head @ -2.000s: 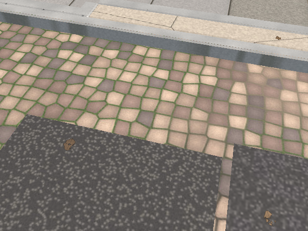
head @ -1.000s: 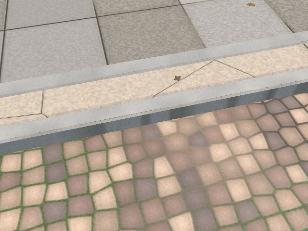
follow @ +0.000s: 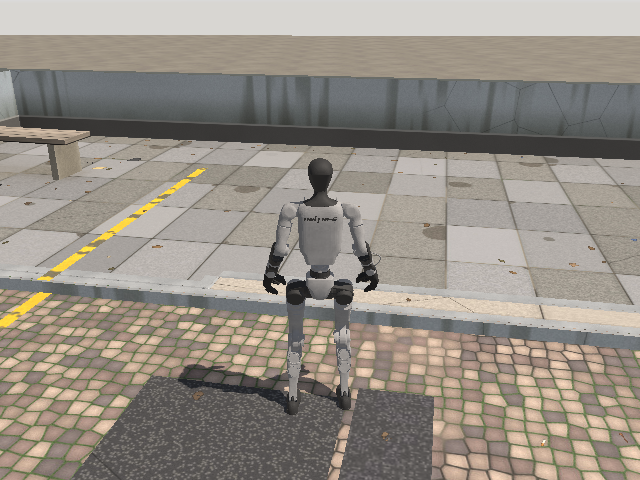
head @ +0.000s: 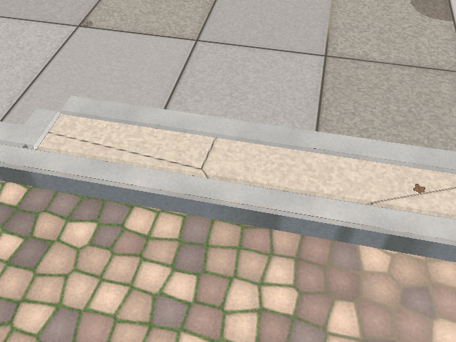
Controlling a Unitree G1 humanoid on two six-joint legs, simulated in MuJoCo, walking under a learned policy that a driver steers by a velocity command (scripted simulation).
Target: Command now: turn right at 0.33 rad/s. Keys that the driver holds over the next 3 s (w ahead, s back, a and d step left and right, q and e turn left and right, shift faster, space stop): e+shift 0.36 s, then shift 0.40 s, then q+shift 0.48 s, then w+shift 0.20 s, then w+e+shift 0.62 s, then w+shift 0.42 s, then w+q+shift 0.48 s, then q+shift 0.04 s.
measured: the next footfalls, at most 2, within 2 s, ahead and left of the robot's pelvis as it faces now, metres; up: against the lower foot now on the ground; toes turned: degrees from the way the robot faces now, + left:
right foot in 0.26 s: +0.03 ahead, -0.14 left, +0.00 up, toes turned -14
left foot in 0.80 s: +0.11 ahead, +0.07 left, +0.00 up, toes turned -27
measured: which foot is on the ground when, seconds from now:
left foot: down 0.00-0.26, up 0.28-0.78, down 0.80-1.00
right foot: down 0.00-0.02, up 0.04-0.24, down 0.26-1.00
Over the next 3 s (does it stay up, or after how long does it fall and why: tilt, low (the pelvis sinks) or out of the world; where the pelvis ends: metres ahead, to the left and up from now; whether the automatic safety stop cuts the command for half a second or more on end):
stays up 1.30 -0.36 0.08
